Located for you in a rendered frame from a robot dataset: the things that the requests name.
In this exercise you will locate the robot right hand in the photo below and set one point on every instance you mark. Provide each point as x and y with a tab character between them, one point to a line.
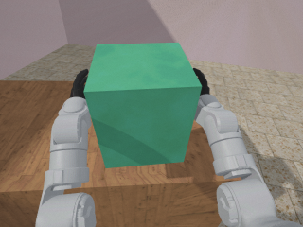
201	77

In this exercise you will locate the pedestal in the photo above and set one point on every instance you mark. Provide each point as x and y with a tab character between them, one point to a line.
182	194

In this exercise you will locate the robot left upper arm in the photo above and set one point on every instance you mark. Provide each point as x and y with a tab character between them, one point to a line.
68	210

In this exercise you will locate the robot right upper arm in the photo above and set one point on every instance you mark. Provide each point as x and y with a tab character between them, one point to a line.
248	203

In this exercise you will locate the carton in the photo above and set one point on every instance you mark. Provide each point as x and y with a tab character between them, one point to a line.
142	99

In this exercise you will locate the robot right forearm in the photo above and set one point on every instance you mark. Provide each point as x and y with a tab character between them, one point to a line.
231	159

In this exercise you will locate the robot left hand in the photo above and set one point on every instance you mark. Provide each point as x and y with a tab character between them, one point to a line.
78	84

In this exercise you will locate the robot left forearm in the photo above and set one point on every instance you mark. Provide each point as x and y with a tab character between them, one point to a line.
68	149

